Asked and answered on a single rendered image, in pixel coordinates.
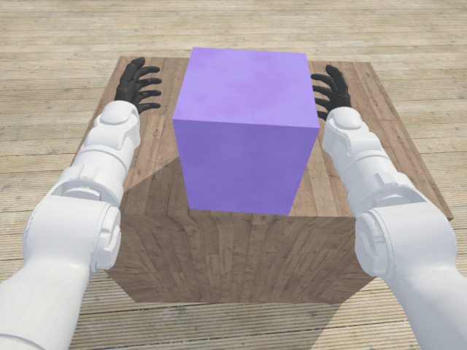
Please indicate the left robot hand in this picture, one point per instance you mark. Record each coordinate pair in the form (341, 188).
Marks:
(128, 89)

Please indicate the right robot hand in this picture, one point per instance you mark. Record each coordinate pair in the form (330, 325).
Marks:
(338, 94)

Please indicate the robot left upper arm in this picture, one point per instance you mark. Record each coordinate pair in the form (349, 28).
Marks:
(69, 239)

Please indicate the robot right upper arm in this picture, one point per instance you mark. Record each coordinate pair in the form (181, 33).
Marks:
(411, 247)

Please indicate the pedestal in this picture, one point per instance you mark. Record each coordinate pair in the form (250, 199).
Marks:
(172, 254)

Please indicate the carton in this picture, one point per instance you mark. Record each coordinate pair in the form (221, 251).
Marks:
(245, 124)

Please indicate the right robot forearm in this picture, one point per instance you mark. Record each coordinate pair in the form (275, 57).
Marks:
(364, 167)

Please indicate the left robot forearm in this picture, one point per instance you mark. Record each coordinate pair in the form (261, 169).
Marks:
(102, 164)

